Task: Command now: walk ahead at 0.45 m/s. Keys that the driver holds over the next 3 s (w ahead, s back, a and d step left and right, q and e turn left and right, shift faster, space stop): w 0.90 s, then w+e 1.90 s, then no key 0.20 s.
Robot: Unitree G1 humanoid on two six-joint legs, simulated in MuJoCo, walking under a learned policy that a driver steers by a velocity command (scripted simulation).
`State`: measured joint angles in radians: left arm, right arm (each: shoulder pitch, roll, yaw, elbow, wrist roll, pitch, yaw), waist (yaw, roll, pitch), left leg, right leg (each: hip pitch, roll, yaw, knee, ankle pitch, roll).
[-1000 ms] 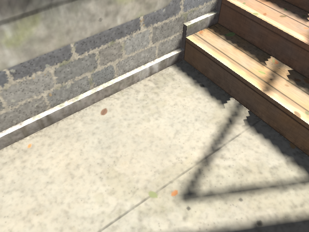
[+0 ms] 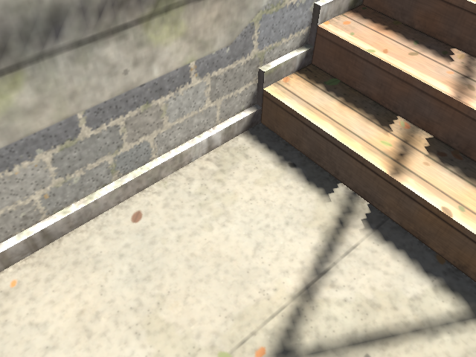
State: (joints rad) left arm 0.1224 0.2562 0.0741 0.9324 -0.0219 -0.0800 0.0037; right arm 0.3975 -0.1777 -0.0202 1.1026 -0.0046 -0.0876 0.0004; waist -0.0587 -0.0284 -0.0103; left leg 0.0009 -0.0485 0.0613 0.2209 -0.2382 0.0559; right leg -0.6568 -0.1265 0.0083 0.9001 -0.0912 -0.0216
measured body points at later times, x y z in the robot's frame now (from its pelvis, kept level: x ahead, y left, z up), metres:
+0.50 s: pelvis +0.28 -0.08 +0.00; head +0.29 -0.08 +0.45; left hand +0.30 +0.18 -0.14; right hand +0.42 -0.35 -0.12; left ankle +0.39 +0.10 -0.67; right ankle +0.28 -0.16 -0.75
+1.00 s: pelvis +0.56 -0.02 +0.00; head +0.59 +0.01 +0.45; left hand +0.69 +0.25 -0.13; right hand +0.60 -0.30 -0.12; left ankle +0.58 +0.07 -0.75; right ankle +0.60 -0.20 -0.65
